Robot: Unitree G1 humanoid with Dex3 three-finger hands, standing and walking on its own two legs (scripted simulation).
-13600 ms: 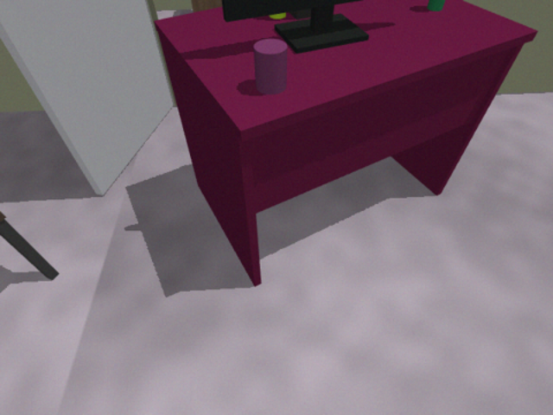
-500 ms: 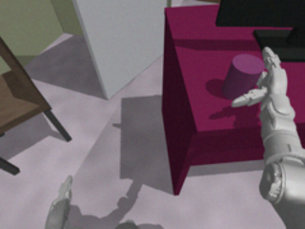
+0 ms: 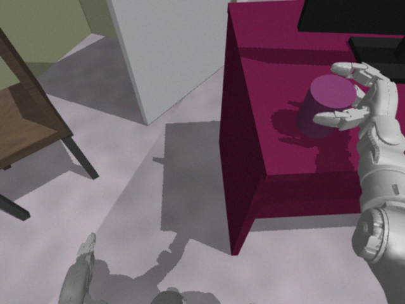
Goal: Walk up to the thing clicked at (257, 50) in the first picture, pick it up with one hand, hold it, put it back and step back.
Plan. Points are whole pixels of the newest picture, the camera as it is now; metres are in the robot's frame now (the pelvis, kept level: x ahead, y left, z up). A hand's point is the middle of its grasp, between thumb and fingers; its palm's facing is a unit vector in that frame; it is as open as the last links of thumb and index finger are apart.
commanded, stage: close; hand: right
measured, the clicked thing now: (326, 102) +0.49 -0.20 +0.11
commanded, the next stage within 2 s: settle in 0.02 s
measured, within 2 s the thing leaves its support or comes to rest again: neither
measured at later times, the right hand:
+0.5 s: hand (338, 101) +0.47 -0.20 +0.14, palm faces +0.15 +0.99 +0.01, open 11.1 cm
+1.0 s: hand (348, 79) +0.48 -0.20 +0.18, palm faces +0.15 +0.99 +0.01, open 11.1 cm
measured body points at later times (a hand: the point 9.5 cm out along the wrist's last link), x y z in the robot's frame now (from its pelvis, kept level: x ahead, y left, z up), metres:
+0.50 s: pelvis +0.00 +0.00 +0.01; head +0.05 +0.00 +0.45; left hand +0.15 +0.27 -0.04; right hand +0.45 -0.26 +0.14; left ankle +0.03 +0.14 -0.70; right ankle -0.02 -0.12 -0.70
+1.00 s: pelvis +0.00 +0.01 +0.02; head +0.04 +0.01 +0.46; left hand +0.15 +0.27 -0.04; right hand +0.46 -0.26 +0.18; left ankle +0.03 +0.14 -0.70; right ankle -0.02 -0.12 -0.70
